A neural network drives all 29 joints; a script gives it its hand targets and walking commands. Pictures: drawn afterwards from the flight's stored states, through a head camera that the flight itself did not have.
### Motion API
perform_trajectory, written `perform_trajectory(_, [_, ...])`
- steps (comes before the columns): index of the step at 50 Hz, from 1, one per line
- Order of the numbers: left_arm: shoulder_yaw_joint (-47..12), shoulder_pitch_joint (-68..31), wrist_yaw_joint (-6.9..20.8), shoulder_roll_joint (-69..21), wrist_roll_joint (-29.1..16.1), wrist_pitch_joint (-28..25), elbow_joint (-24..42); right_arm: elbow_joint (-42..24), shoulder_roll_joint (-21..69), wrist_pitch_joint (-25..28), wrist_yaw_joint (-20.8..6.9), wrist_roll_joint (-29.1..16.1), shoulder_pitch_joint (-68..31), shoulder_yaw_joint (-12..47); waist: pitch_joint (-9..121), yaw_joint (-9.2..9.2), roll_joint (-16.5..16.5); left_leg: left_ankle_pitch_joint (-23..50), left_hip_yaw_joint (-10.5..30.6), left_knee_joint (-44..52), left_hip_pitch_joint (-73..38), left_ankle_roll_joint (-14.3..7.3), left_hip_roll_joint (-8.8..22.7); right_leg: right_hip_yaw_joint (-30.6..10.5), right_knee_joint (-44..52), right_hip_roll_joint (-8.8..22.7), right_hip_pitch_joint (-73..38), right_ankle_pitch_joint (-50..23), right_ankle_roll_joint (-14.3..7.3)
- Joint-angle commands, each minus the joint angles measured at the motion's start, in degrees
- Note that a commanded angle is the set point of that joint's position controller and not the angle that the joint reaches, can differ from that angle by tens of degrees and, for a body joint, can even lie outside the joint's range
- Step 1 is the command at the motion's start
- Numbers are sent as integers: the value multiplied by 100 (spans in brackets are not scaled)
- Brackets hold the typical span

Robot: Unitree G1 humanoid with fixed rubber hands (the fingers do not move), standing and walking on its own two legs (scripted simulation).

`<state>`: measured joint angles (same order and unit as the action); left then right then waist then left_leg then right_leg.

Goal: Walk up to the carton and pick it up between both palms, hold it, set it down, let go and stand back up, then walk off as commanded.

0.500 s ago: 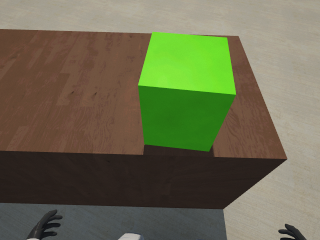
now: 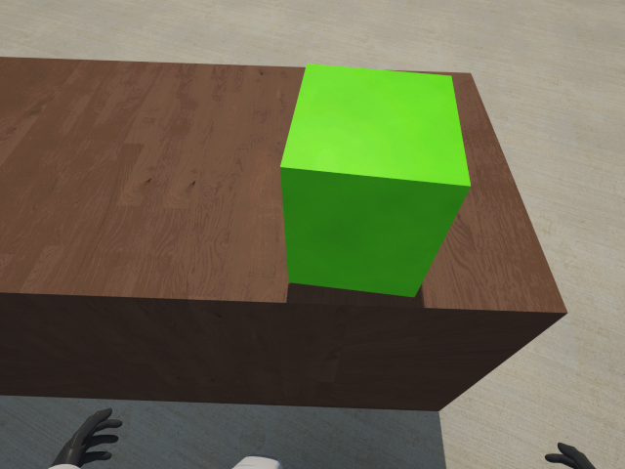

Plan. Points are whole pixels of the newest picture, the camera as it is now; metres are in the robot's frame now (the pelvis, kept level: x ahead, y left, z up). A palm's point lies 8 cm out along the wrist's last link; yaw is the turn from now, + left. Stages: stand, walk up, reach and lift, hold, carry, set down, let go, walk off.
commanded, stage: walk up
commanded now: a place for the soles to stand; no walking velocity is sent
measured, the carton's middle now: (363, 187) +0.47 -0.04 +0.06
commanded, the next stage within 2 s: none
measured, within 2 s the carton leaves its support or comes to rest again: neither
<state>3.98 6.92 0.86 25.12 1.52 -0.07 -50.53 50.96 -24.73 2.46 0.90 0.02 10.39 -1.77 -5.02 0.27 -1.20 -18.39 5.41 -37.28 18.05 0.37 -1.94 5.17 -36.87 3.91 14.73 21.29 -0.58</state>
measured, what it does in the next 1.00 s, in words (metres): stands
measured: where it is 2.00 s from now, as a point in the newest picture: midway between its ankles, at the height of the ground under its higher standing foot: outside the picture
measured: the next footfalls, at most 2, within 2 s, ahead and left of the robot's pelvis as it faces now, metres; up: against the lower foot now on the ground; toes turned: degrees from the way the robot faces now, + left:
none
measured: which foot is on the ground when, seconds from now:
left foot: down 0.00-1.00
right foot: down 0.00-1.00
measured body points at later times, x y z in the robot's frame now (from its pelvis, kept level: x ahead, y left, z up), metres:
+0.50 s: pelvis +0.00 -0.01 +0.00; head +0.03 +0.00 +0.45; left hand +0.12 +0.32 -0.10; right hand +0.11 -0.34 -0.10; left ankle +0.02 +0.13 -0.72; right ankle -0.02 -0.13 -0.72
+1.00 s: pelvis +0.00 +0.00 +0.00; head +0.02 +0.01 +0.45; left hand +0.12 +0.33 -0.10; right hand +0.10 -0.34 -0.09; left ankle +0.02 +0.13 -0.72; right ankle -0.02 -0.13 -0.72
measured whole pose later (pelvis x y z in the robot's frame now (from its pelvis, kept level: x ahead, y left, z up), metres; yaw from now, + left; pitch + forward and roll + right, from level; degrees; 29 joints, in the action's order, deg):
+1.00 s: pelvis +0.00 +0.00 +0.00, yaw +1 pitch -1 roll +0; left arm 3.8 7.1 0.9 24.9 1.5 -0.4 -51.1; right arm 51.3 -24.7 2.4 0.8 0.0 10.3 -1.8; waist -4.2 0.3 -1.1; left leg -17.5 6.2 -36.4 18.0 0.2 -1.8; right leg 5.2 -35.8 3.2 14.4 20.6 -0.6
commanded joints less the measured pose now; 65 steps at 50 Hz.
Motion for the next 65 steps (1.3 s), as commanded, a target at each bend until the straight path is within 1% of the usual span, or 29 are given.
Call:
perform_trajectory(1, [143,-135,-21,842,-164,-28,315,-237,-1394,88,45,129,-104,-240,618,176,838,1568,2264,1346,-4,-1011,1034,-551,48,-264,-277,543,-202])
perform_trajectory(4, [206,154,-28,1055,-50,-115,152,-270,-1034,47,36,97,-335,-180,598,332,429,1632,1113,753,864,-516,567,-886,967,414,-1294,-335,-485])
perform_trajectory(5, [240,269,-44,1202,-32,-161,141,-275,-884,44,19,49,-292,-143,612,315,-168,1542,625,249,1001,-285,223,-1134,1317,839,-1384,-529,-668])
perform_trajectory(7, [254,64,-38,1298,-41,-174,280,-205,-901,-10,23,6,37,-148,672,149,-385,549,-189,-458,539,-119,24,-1335,1480,1533,-1099,-1408,-1087])
perform_trajectory(9, [239,-278,-48,1278,-19,-168,373,-172,-849,19,-15,76,274,-161,577,-35,-427,-207,-332,-196,241,-202,108,-1042,1098,1542,-753,-1980,-1020])
perform_trajectory(10, [245,-348,-40,1297,-12,-132,360,-104,-929,48,-18,96,450,-169,671,-77,-483,268,-261,255,81,-286,159,-754,879,1298,-765,-1735,-828])
perform_trajectory(12, [212,-322,-30,1100,-99,-97,405,-107,-1169,99,-10,132,402,-244,714,21,161,2328,525,473,-296,-438,395,-295,290,573,-377,-1006,-386])
perform_trajectory(14, [204,-291,-23,932,-194,-28,438,-217,-1427,126,24,141,209,-286,821,88,609,2441,1922,967,-349,-970,930,-416,-297,-161,-170,-139,-108])
perform_trajectory(16, [154,-182,-40,840,-161,-2,315,-218,-1415,123,46,134,68,-272,663,131,806,1933,2566,1359,-389,-1191,1211,-548,-245,-343,65,924,-150])
perform_trajectory(18, [132,-7,-23,765,-153,-34,198,-240,-1329,85,60,120,-55,-227,433,194,934,1819,2469,1439,-122,-1094,1155,-639,297,-315,-85,936,-179])
perform_trajectory(19, [108,43,-9,815,-151,-78,200,-284,-1268,66,51,125,-220,-209,535,226,958,1853,1934,1344,12,-845,947,-555,634,-191,-501,390,-190])
perform_trajectory(22, [226,308,-55,1210,-42,-183,137,-274,-890,57,44,20,-238,-129,988,301,62,2118,398,-86,583,-236,156,-1187,1234,981,-1568,-1417,-704])
perform_trajectory(24, [221,-15,-36,1280,-50,-184,238,-222,-898,12,54,39,66,-141,884,79,-229,664,-152,-295,309,-178,30,-1246,1217,1560,-1198,-2040,-1077])
perform_trajectory(26, [235,-189,-41,1271,-36,-150,291,-161,-943,18,7,55,324,-144,641,-5,-383,540,-211,197,108,-235,158,-820,951,1304,-860,-1872,-871])
perform_trajectory(28, [209,-316,-49,1171,-87,-101,327,-66,-1048,77,-6,125,345,-202,700,26,-171,1868,209,377,-188,-323,267,-463,661,773,-590,-1075,-526])
perform_trajectory(30, [184,-237,-36,1020,-124,-83,344,-145,-1224,82,7,143,225,-240,879,70,309,2131,793,514,-179,-573,464,-358,444,405,-498,-494,-355])
perform_trajectory(33, [189,-220,-31,921,-138,-77,297,-206,-1187,85,7,129,-47,-204,717,145,488,1681,1555,1026,314,-757,714,-510,350,92,-712,-53,-305])
perform_trajectory(34, [171,-200,-34,934,-117,-89,287,-185,-1189,80,10,128,-173,-212,650,182,665,1627,1475,1005,367,-698,693,-523,468,139,-722,-55,-305])
perform_trajectory(38, [217,12,-35,1111,-78,-141,183,-248,-1008,62,6,84,-166,-162,738,196,97,1811,715,517,569,-390,310,-797,996,636,-1193,-661,-538])
perform_trajectory(41, [197,-134,-38,1113,-99,-103,303,-154,-973,53,5,88,90,-154,863,99,131,1986,278,280,142,-318,186,-676,878,853,-997,-891,-628])
perform_trajectory(48, [162,-234,-31,939,-100,-86,271,-173,-1120,64,2,110,-5,-184,706,102,442,1426,1408,981,406,-672,635,-534,538,223,-818,-71,-330])
perform_trajectory(50, [172,-180,-34,950,-74,-113,163,-181,-1066,49,-3,116,-130,-169,527,186,469,1265,1191,923,789,-537,499,-716,908,385,-943,153,-421])
perform_trajectory(51, [186,-130,-38,1041,-58,-148,186,-177,-1009,39,-6,98,-113,-151,490,165,100,1266,984,865,815,-410,404,-778,1099,521,-1001,-6,-487])
perform_trajectory(55, [248,-150,-38,1182,-53,-135,199,-118,-920,47,-27,49,114,-121,695,76,-268,1560,174,281,280,-268,161,-742,1207,954,-979,-637,-671])
perform_trajectory(56, [205,-120,-35,1185,-46,-125,203,-122,-995,35,-17,95,145,-158,748,100,21,1747,170,205,213,-263,173,-770,1100,986,-968,-760,-672])
perform_trajectory(57, [229,-162,-44,1191,-55,-119,253,-112,-990,33,-30,103,193,-174,821,86,-113,1882,164,280,118,-286,192,-560,902,887,-1018,-883,-622])
perform_trajectory(61, [194,-273,-43,1010,-130,-36,325,-179,-1204,83,0,106,86,-207,650,98,297,1959,1532,979,95,-734,662,-378,179,104,-610,-394,-221])
perform_trajectory(62, [193,-244,-37,941,-146,-36,320,-203,-1298,93,11,119,67,-232,707,124,660,1949,1696,1055,11,-808,789,-358,136,38,-510,-84,-199])
perform_trajectory(65, [150,-85,-46,943,-105,-91,218,-200,-1204,50,21,127,-108,-219,600,150,527,1627,1733,1157,322,-760,789,-520,556,52,-739,-27,-264])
